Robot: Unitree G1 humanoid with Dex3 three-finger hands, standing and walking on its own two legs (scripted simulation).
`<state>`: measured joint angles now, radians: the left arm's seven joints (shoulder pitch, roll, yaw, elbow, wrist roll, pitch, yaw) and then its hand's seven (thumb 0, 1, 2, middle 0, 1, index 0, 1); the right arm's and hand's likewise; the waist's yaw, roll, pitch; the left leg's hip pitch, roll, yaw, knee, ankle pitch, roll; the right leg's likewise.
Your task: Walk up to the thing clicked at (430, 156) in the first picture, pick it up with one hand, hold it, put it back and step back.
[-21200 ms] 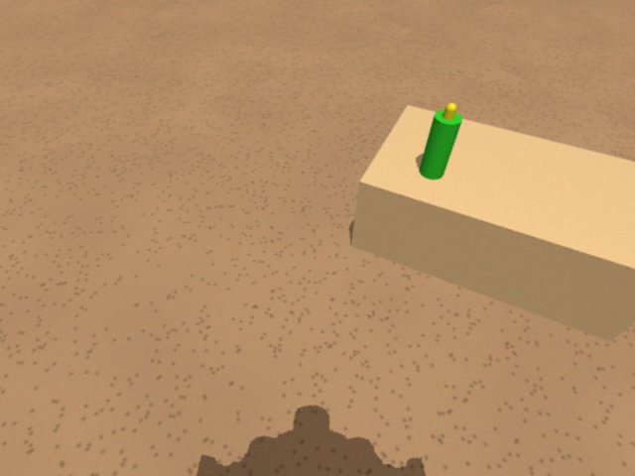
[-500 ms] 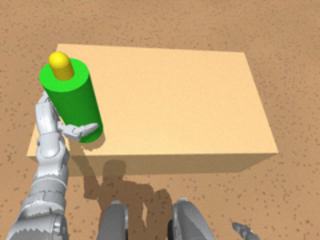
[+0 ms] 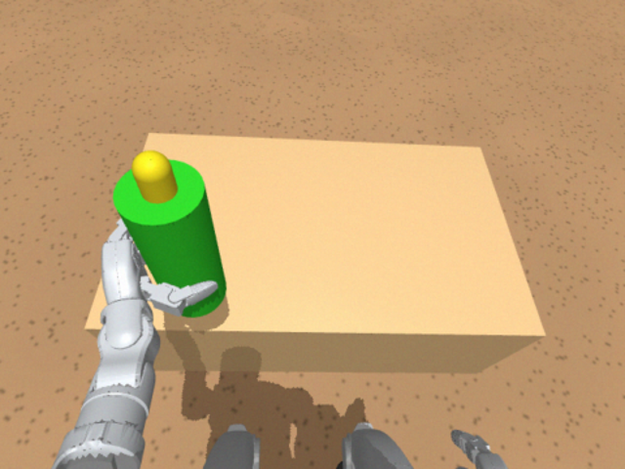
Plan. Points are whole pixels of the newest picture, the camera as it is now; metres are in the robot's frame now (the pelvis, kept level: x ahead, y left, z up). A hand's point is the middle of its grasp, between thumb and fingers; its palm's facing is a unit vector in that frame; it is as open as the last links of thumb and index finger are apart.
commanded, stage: lift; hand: left
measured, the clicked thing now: (177, 239) +0.38 +0.16 +0.06
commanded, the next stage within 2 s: hold in 0.46 s
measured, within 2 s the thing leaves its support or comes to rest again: neither
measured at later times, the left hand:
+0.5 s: hand (170, 252) +0.37 +0.17 +0.05, palm faces +0.25 -0.97 -0.05, open 12.0 cm
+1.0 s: hand (164, 249) +0.37 +0.17 +0.07, palm faces +0.26 -0.96 -0.05, open 12.0 cm
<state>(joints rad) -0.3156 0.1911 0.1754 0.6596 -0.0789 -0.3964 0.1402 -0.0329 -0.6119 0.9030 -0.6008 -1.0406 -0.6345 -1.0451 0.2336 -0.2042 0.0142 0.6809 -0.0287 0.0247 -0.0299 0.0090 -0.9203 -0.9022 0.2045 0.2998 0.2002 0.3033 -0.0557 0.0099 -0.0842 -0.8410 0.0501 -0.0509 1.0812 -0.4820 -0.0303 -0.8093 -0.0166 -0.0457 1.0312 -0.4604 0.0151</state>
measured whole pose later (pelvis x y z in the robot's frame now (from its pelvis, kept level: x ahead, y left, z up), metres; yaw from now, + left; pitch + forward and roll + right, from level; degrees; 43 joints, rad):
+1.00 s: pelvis +0.02 +0.00 +0.03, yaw +0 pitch +7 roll -1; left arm -0.20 0.15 0.15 0.55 -0.09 -0.34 0.15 -0.03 -0.61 0.90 -0.61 -1.03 -0.64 -1.03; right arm 0.23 -0.20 0.01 0.68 -0.02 0.02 -0.05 0.01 -0.92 -0.90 0.20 0.30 0.20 0.30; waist -0.04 0.01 -0.04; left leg -0.57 0.05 -0.03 0.87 -0.42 -0.03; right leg -0.55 -0.02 -0.03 0.83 -0.40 0.02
